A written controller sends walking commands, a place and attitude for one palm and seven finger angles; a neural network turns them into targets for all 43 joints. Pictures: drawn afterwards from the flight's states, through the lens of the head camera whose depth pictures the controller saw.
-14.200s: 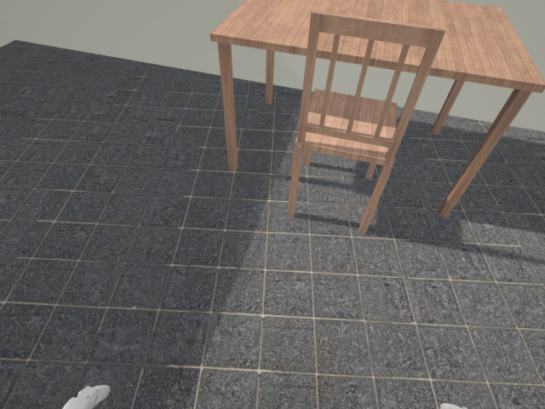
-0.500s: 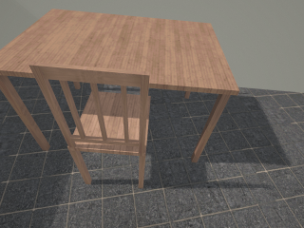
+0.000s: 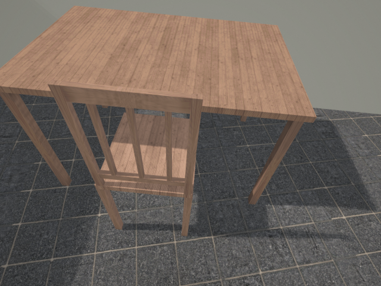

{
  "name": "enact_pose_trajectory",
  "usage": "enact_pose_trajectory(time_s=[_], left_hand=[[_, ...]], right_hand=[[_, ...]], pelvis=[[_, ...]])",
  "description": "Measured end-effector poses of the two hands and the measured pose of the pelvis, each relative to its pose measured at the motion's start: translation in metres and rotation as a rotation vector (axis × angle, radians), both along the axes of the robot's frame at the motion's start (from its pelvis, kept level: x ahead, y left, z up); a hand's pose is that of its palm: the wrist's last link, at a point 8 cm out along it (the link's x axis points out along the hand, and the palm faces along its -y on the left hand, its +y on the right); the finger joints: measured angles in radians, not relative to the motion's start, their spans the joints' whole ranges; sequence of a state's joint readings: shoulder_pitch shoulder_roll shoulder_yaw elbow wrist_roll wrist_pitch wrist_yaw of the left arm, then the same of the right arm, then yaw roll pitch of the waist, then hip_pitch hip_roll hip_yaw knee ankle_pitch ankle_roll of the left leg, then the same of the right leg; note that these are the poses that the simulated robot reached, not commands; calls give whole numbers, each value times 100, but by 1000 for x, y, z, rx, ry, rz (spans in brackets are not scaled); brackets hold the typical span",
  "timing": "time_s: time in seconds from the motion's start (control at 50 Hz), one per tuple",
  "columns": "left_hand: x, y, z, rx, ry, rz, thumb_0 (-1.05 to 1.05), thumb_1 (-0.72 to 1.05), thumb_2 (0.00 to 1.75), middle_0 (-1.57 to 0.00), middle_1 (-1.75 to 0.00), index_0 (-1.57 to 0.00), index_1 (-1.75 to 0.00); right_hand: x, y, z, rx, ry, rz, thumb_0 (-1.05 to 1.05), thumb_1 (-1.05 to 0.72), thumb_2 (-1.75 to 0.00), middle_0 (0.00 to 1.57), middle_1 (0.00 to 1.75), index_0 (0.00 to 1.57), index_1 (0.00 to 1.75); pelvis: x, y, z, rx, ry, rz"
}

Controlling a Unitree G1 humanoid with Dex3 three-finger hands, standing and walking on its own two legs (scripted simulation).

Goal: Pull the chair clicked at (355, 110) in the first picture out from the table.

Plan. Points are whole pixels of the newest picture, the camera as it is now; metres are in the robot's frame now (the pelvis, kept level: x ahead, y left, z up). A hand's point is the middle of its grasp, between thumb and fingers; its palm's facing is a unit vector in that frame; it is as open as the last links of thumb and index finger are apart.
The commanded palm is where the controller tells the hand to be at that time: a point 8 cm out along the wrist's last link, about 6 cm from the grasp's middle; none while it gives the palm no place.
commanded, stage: come to a stop and stand still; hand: left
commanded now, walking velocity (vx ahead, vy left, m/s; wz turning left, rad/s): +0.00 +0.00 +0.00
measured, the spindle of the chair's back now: (136, 146) +0.50 +0.20 -0.07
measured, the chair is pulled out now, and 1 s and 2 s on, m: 0.00 0.00 0.00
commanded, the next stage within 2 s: look again from close up in 0.46 s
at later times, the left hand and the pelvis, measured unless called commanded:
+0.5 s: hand out of the picture +0.03 +0.17 -0.18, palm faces +0.01 -0.99 -0.16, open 7.3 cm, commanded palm none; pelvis +0.03 +0.01 +0.00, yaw -1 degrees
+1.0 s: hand out of the picture +0.00 +0.17 -0.18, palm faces +0.02 -0.99 -0.14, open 7.3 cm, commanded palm none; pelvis +0.03 +0.01 +0.00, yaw -1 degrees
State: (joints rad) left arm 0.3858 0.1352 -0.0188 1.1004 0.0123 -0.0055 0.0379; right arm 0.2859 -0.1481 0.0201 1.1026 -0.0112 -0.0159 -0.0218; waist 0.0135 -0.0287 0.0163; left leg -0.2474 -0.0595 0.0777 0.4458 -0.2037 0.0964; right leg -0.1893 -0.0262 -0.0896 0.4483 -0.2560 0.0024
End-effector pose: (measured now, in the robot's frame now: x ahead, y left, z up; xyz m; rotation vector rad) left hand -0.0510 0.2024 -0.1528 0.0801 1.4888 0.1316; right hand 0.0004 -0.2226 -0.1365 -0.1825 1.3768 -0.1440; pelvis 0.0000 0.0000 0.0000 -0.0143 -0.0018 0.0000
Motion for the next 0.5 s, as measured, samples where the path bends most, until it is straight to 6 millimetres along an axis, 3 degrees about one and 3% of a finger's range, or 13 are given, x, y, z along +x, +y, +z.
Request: enact_pose_trajectory(time_s=[0.16,0.3,0.5], left_hand=[[32,-2,-4,-15,-37,-19,1,91,90,-20,-30,-20,-30],[62,5,-4,-1,-80,-38,1,91,90,-20,-30,-20,-30],[78,21,-2,30,-90,-45,1,92,90,-20,-30,-20,-30]], right_hand=[[18,0,2,-17,-18,-6,1,-93,-90,20,30,20,30],[22,4,1,-17,-10,-16,1,-93,-90,20,30,20,30],[17,15,-1,0,22,-30,1,-92,-90,20,30,20,30]], pelvis=[[14,2,0,2,-4,-7],[23,5,0,3,-5,-12],[31,9,0,5,-7,-13]])
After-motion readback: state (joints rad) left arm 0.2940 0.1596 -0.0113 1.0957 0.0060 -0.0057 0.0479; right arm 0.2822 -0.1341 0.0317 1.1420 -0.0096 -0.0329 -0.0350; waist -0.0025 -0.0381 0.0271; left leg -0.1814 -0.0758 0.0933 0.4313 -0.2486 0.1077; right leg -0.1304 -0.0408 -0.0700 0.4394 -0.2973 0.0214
